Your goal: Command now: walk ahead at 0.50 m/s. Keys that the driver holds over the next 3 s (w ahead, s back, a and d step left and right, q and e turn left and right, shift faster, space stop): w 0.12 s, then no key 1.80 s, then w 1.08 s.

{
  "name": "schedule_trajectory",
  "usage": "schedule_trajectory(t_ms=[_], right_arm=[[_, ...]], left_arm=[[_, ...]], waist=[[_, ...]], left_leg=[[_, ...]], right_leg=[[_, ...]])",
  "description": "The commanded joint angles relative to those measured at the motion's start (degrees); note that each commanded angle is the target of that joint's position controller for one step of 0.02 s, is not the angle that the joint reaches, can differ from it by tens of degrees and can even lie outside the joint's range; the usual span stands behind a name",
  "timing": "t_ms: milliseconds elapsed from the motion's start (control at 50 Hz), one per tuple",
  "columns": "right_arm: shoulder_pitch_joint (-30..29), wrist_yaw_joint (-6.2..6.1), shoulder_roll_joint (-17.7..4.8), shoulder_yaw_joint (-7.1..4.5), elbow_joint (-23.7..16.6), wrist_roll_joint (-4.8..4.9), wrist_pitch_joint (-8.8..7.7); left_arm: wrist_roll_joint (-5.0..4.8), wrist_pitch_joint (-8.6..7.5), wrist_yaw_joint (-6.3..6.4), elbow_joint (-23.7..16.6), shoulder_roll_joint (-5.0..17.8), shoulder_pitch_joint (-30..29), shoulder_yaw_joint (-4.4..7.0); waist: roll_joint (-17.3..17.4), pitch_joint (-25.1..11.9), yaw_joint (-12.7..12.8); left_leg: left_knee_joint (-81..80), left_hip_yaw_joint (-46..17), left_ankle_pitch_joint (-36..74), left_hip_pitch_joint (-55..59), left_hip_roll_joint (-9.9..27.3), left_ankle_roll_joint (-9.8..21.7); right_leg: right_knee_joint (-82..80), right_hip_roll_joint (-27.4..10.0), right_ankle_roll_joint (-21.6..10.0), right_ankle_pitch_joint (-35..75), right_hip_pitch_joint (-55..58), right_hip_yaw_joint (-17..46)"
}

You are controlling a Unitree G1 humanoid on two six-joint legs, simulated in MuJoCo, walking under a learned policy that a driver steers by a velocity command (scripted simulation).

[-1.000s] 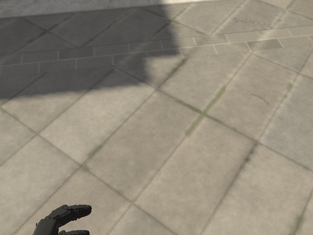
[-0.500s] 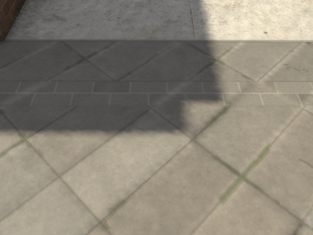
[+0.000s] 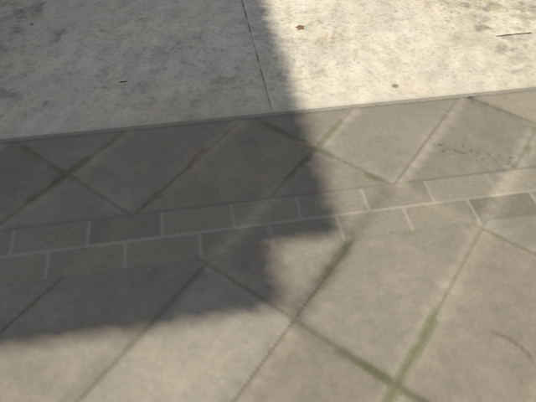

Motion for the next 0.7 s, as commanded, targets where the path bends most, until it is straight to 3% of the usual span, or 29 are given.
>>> schedule_trajectory(t_ms=[20,60,80,100,120,140,160,180,200,220,240,280,320,380,460,520,540,560,580,600,620,640,700], right_arm=[[3.0,-0.56,-9.6,-2.13,-0.5,0.35,0.38],[1.9,-0.76,-10.4,-2.53,-0.5,0.46,0.87],[0.6,-0.8,-11.0,-2.7,-0.8,0.48,1.1],[-0.6,-0.79,-10.3,-2.42,-1.1,0.44,1.41],[-0.9,-0.77,-8.6,-1.62,-2.2,-0.16,1.45],[5.7,-0.22,-1.8,0.43,-3.0,-0.59,0.36],[5.4,0.1,-3.8,0.15,-1.7,0.15,-1.14],[0.6,0.19,-8.2,-1.1,-2.9,1.51,-1.84],[-2.6,-0.18,-8.5,-1.16,-3.5,1.58,-1.84],[-4.3,-0.75,-8.0,-1.55,-3.5,0.83,-1.24],[-3.5,-1.23,-7.2,-1.89,-3.4,0.42,-0.23],[-1.0,-1.55,-4.1,-1.58,-2.7,0.05,1.42],[-2.1,-1.84,-3.5,-1.55,-3.4,-0.38,2.03],[-7.4,-1.75,-3.2,-1.05,-4.7,-0.69,2.43],[-12.4,-1.53,-4.6,-1.2,-5.5,-0.35,3.32],[-12.4,-1.41,-5.1,-1.45,-5.1,-1.03,3.27],[-11.7,-1.48,-6.3,-1.76,-4.7,-1.58,3.14],[-10.8,-1.75,-8.8,-2.19,-4.6,-1.83,3.02],[-12.7,-2.02,-10.6,-2.37,-4.4,-1.52,3.3],[-13.8,-1.72,-6.7,-1.7,-4.1,-0.93,3.65],[-15.2,-1.33,-5.1,-1.47,-4.0,-0.54,3.88],[-16.5,-1.16,-5.2,-1.43,-4.3,-0.69,3.94],[-15.6,-1.16,-5.9,-1.57,-3.1,-0.69,3.32]], left_arm=[[-0.33,-1.33,-1.12,-5.7,3.5,-8.5,0.27],[-0.38,-1.67,-1.55,-5.6,5.0,-6.2,0.76],[-0.27,-1.78,-1.5,-4.7,6.3,-2.3,1.47],[-0.1,-1.77,-1.24,-2.0,8.5,6.2,2.76],[0.43,-1.72,-0.74,0.9,12.0,17.4,4.11],[1.59,-1.4,-0.45,2.1,17.9,23.7,5.39],[1.33,-1.2,-0.53,2.0,13.5,23.1,3.84],[0.97,-1.29,-0.5,1.1,10.5,17.4,2.79],[1.04,-1.3,-0.49,-0.3,8.2,12.0,1.99],[1.11,-1.4,-0.8,-0.5,6.0,8.4,1.3],[1.52,-1.62,-0.94,-0.2,4.8,6.9,0.91],[2.42,-1.77,-0.94,1.1,4.5,7.0,0.69],[2.74,-1.83,-0.13,2.1,5.8,6.9,0.73],[2.21,-1.0,1.03,2.8,7.0,6.4,0.75],[1.87,0.21,1.42,5.0,7.6,9.0,0.65],[0.78,1.04,1.66,5.8,6.5,8.1,0.23],[0.59,1.13,1.68,6.4,5.4,10.1,-0.08],[1.54,1.02,1.78,6.5,4.1,12.1,-0.48],[2.03,0.95,1.72,8.0,2.8,19.3,-0.43],[2.03,1.42,2.12,8.3,2.2,18.4,-0.73],[1.77,2.15,2.31,7.9,3.6,15.3,-0.52],[1.36,2.85,2.65,7.8,4.6,13.4,-0.27],[1.41,3.88,2.79,8.2,4.9,12.9,-0.15]], waist=[[6.3,5.6,0.1],[7.4,3.9,2.2],[8.3,1.3,4.6],[7.9,-3.5,8.8],[4.9,-11.3,12.8],[-9.3,-20.0,10.6],[-10.5,-24.0,10.8],[-7.4,-15.4,9.9],[-2.9,-10.2,7.9],[0.4,-6.2,5.9],[-0.7,-4.9,3.9],[-1.6,-4.7,2.0],[-2.1,-4.6,0.8],[-2.4,-5.5,2.0],[-2.2,-4.7,4.1],[-1.3,-3.2,2.5],[0.7,-3.2,2.5],[4.0,-4.7,3.9],[11.2,-5.9,9.2],[12.3,-6.2,8.1],[10.6,-4.0,7.2],[8.4,-2.9,6.6],[6.6,-3.2,5.9]], left_leg=[[-0.4,-7.2,18.7,2.0,17.9,8.2],[3.2,-7.0,26.7,3.8,18.7,7.2],[7.6,-6.2,36.4,3.6,18.1,6.5],[17.0,-4.0,43.8,1.4,15.5,5.1],[32.2,-1.9,35.7,-9.0,12.4,3.2],[56.2,-0.5,6.8,-32.8,1.8,-1.7],[65.1,-9.5,-18.8,-39.1,-0.4,-1.7],[68.9,-10.3,-17.4,-42.7,2.9,-1.1],[66.9,-8.2,-13.1,-41.3,6.0,-1.1],[62.7,-6.9,-10.5,-38.7,7.9,-1.5],[59.1,-6.9,-8.6,-34.6,9.4,-1.4],[54.9,-6.1,-5.7,-28.9,9.3,-1.9],[48.1,-6.0,-1.5,-28.4,9.2,-2.6],[34.8,-4.9,6.9,-25.4,8.7,-3.1],[26.6,-4.9,9.4,-23.0,7.6,-3.1],[17.4,-4.1,11.2,-18.2,6.6,-1.4],[12.8,-5.2,19.0,-14.6,7.4,-0.4],[13.3,-8.9,31.9,-9.7,11.1,0.7],[16.0,-11.6,35.7,-5.3,14.3,4.7],[15.1,-11.9,27.6,-7.8,13.9,5.8],[14.3,-11.1,19.9,-11.4,11.8,4.4],[14.3,-9.6,17.5,-12.9,10.1,2.9],[16.0,-7.8,21.2,-12.2,8.5,2.0]], right_leg=[[-3.4,0.8,-1.3,-3.0,-3.1,-0.5],[-4.8,2.3,-2.8,-7.2,1.9,-1.5],[-5.2,4.2,-3.8,-8.5,8.5,-3.2],[-6.1,6.2,-5.3,-7.9,19.9,-4.7],[-3.6,0.4,-8.3,-6.4,38.0,1.7],[-7.2,-15.0,-17.9,-8.5,60.4,28.1],[-14.5,-18.1,-19.6,-3.5,61.4,40.1],[-13.8,-16.1,-16.7,4.1,53.4,29.9],[-13.7,-13.8,-14.8,13.2,44.0,20.3],[-15.0,-10.9,-13.2,18.3,35.7,13.8],[-16.6,-9.0,-11.8,19.9,30.1,9.8],[-18.7,-7.4,-12.2,24.8,24.1,5.9],[-19.3,-6.6,-12.8,29.2,22.8,2.8],[-19.3,-4.6,-11.1,27.5,23.2,-0.9],[-19.2,-5.7,-10.8,16.8,25.6,0.9],[-15.2,-4.9,-8.8,6.1,25.5,2.3],[-13.0,-2.6,-6.3,0.5,25.0,2.2],[-9.4,0.5,-3.8,-6.2,23.3,0.6],[-9.3,4.4,-1.6,-17.6,19.0,-1.4],[-9.8,4.9,-0.4,-21.1,20.9,-2.3],[-10.7,4.9,0.0,-20.4,22.0,-2.6],[-10.6,4.7,-0.2,-19.7,22.3,-2.6],[-10.4,3.8,-0.6,-15.3,23.5,-1.7]])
